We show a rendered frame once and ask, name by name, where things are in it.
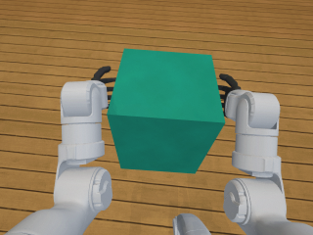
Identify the carton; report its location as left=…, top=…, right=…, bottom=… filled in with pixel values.
left=107, top=48, right=226, bottom=174

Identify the robot right forearm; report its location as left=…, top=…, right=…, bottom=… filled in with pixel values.
left=225, top=89, right=287, bottom=213

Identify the right robot thigh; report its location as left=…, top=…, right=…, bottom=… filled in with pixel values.
left=172, top=213, right=211, bottom=235

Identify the robot right upper arm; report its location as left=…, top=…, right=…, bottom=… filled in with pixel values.
left=223, top=177, right=313, bottom=235

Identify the robot left upper arm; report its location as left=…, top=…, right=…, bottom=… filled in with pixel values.
left=4, top=166, right=112, bottom=235

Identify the robot left forearm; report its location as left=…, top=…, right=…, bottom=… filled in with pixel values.
left=53, top=80, right=109, bottom=202

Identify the left robot hand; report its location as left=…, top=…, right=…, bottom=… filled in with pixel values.
left=91, top=66, right=116, bottom=109

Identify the right robot hand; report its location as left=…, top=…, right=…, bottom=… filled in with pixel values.
left=218, top=73, right=242, bottom=117

